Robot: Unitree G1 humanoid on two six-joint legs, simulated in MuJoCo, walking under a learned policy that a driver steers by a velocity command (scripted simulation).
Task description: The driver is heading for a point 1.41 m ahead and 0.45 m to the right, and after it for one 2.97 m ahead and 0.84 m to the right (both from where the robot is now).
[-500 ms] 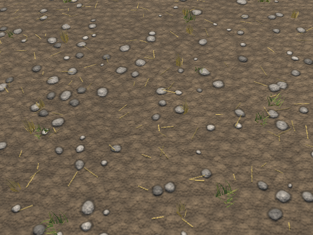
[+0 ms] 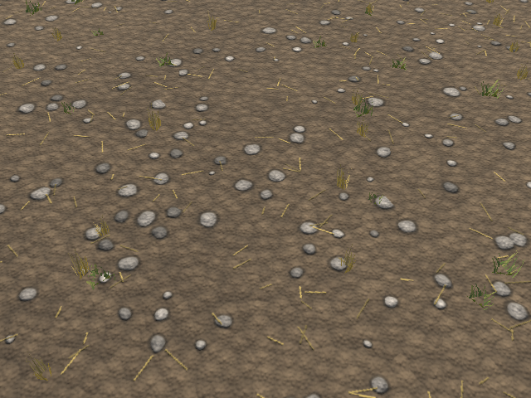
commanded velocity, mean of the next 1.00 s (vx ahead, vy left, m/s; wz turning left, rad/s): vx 0.93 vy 0.00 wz -0.57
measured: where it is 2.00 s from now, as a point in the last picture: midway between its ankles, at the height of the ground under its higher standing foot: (447, 135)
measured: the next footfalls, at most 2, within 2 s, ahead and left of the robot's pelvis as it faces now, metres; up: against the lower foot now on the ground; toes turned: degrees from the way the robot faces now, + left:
right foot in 0.30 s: +0.35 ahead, -0.20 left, +0.00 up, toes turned -21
left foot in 0.76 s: +0.82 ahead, -0.28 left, +0.00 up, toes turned -40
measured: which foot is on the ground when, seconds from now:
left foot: down 0.00-0.32, up 0.34-0.74, down 0.76-1.00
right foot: up 0.00-0.28, down 0.30-0.78, up 0.80-1.00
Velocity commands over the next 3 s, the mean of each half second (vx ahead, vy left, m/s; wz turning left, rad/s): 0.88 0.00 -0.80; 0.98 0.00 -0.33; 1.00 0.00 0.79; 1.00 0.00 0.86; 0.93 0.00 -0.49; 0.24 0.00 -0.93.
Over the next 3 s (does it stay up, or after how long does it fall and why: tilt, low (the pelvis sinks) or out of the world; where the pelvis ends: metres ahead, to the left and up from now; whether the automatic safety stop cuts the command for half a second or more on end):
stays up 2.31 -0.61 -0.03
